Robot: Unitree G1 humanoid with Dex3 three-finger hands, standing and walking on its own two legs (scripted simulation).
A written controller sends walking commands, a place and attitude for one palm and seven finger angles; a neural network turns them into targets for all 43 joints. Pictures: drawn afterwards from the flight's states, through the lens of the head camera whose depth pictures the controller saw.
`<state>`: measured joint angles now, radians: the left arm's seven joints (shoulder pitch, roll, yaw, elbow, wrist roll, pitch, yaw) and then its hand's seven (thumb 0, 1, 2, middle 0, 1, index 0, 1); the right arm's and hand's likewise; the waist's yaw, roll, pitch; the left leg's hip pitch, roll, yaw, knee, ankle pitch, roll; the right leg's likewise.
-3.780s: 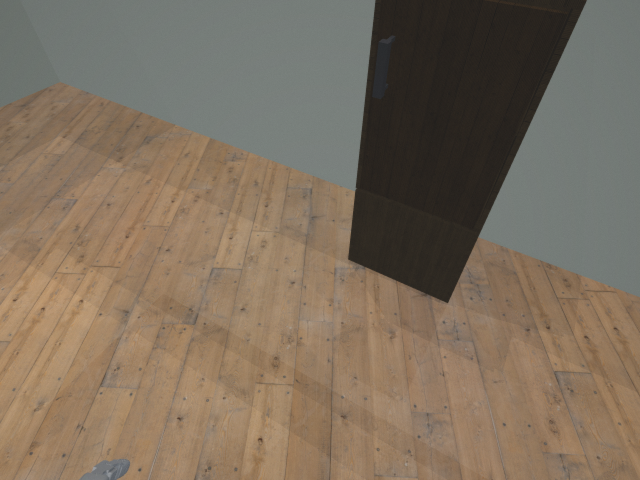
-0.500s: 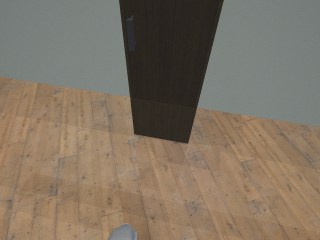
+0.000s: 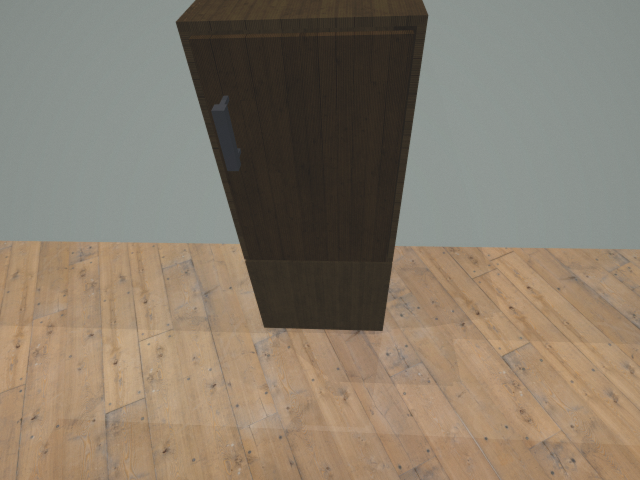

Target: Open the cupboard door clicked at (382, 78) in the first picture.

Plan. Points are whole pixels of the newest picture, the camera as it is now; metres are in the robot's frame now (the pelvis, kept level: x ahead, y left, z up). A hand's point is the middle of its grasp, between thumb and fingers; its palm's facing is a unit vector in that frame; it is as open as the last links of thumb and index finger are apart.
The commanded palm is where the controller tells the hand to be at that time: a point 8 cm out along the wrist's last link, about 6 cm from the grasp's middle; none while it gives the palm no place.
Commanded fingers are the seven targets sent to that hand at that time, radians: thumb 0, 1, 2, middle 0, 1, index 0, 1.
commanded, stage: take the last steps up to it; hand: left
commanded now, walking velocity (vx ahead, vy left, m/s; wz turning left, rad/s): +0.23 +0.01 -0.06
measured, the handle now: (229, 133) +0.72 +0.21 +0.07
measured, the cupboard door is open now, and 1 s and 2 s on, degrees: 0 0 0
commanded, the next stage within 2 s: come to a stop and stand still in 0.18 s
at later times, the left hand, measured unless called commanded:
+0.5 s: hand out of the picture +0.11 +0.20 -0.19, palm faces +0.07 -0.99 -0.14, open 7.3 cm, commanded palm none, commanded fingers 0.00 0.90 0.90 -0.20 -0.30 -0.20 -0.30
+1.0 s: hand out of the picture +0.10 +0.18 -0.15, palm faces +0.01 -0.97 -0.25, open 7.4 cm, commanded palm none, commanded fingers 0.00 0.90 0.90 -0.20 -0.30 -0.20 -0.30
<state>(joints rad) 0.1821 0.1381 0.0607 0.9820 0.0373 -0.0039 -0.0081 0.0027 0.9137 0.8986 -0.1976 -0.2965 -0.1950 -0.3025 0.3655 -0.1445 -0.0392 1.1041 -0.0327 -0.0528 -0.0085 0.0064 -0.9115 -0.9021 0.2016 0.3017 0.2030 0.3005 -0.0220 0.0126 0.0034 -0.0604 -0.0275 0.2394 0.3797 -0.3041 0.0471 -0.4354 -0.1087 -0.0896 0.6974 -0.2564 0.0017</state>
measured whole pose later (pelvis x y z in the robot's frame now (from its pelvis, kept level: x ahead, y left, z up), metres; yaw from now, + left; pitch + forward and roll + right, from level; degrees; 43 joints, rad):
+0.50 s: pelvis +0.14 +0.04 +0.00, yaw -2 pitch -2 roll -1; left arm 0.32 0.15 0.03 1.12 0.02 0.02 0.04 0.00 0.92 0.90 -0.20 -0.30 -0.20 -0.30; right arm 0.15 -0.15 -0.02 1.04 -0.01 -0.02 -0.03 0.01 -0.91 -0.90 0.20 0.30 0.20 0.30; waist 0.05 -0.05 0.06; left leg -0.32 0.07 0.13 0.56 -0.21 0.04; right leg -0.19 -0.06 -0.08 0.68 -0.48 0.04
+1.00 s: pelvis +0.08 +0.00 +0.01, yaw -3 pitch +0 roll +2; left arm 0.33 0.14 0.03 1.05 0.03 0.02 0.03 0.00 0.91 0.90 -0.20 -0.30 -0.20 -0.30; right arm 0.29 -0.21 -0.07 1.06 -0.03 0.07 0.01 0.01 -0.91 -0.90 0.20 0.30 0.20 0.30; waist 0.00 0.03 -0.05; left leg -0.45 0.04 0.06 0.87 -0.29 -0.02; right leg -0.15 -0.06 -0.04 0.41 -0.25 0.00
